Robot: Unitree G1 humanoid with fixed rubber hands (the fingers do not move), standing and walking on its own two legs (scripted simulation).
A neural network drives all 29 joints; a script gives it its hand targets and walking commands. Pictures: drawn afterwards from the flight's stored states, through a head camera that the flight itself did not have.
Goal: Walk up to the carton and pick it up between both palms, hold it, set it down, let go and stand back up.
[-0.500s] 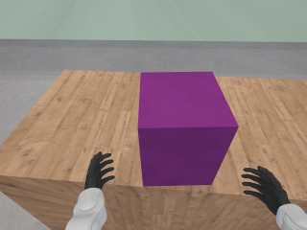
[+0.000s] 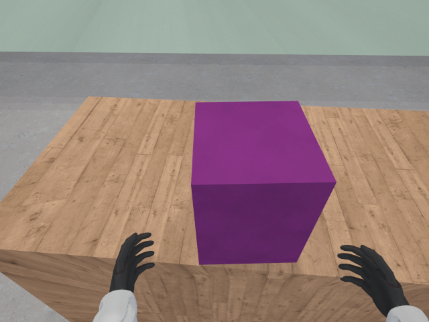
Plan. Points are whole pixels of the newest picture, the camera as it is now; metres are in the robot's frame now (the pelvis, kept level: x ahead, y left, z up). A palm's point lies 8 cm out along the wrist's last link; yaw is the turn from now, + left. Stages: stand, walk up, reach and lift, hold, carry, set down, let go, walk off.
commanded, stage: set down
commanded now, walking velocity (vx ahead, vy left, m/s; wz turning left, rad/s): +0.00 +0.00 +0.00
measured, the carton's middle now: (247, 184) +0.38 -0.01 +0.08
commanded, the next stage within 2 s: let go in 1.16 s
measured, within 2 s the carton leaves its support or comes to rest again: neither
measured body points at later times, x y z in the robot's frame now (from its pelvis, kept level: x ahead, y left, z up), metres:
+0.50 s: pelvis +0.00 +0.00 +0.00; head -0.03 +0.01 +0.45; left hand +0.21 +0.21 +0.02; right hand +0.22 -0.23 +0.02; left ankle +0.01 +0.14 -0.75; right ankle +0.00 -0.08 -0.75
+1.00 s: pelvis -0.02 +0.02 +0.00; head -0.08 +0.03 +0.45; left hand +0.22 +0.22 +0.02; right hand +0.22 -0.22 +0.02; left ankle +0.01 +0.14 -0.75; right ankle +0.00 -0.08 -0.75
